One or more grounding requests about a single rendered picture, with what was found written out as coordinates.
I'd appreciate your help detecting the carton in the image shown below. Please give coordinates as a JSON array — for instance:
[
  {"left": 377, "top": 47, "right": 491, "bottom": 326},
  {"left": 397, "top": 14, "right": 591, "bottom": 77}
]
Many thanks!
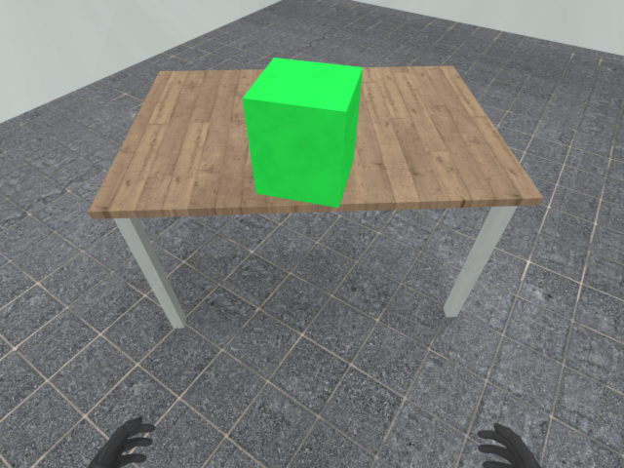
[{"left": 243, "top": 58, "right": 363, "bottom": 208}]

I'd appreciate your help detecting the left robot hand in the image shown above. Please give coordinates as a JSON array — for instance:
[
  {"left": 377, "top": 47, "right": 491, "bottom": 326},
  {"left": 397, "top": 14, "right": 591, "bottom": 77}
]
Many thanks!
[{"left": 88, "top": 417, "right": 155, "bottom": 468}]

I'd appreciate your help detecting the right robot hand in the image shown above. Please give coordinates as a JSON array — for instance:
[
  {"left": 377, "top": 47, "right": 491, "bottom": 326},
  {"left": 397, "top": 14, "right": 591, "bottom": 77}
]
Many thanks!
[{"left": 478, "top": 423, "right": 541, "bottom": 468}]

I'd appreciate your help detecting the table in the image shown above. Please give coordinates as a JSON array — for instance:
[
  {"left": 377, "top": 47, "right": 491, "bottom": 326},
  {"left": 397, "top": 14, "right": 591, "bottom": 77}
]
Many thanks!
[{"left": 88, "top": 66, "right": 543, "bottom": 329}]

